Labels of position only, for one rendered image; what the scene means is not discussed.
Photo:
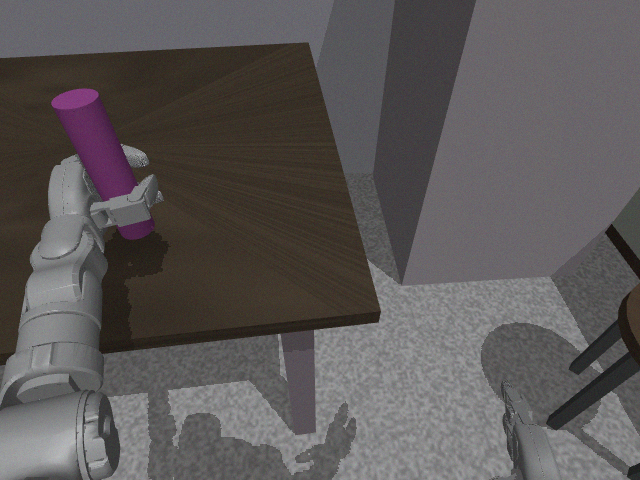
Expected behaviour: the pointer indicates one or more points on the right robot hand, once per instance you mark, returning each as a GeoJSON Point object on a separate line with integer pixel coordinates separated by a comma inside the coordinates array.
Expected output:
{"type": "Point", "coordinates": [527, 443]}

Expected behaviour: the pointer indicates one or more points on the stool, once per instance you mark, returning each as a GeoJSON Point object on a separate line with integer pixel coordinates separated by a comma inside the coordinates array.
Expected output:
{"type": "Point", "coordinates": [626, 326]}

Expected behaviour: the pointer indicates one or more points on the left robot arm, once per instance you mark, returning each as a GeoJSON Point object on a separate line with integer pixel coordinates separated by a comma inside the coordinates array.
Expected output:
{"type": "Point", "coordinates": [54, 425]}

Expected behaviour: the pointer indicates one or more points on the can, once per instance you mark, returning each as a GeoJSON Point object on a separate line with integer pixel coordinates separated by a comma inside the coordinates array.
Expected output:
{"type": "Point", "coordinates": [86, 122]}

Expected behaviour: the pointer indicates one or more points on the table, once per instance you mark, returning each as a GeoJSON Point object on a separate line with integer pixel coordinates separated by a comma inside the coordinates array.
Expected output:
{"type": "Point", "coordinates": [256, 234]}

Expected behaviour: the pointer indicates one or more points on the left robot hand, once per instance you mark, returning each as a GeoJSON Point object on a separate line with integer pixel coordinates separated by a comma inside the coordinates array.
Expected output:
{"type": "Point", "coordinates": [71, 191]}

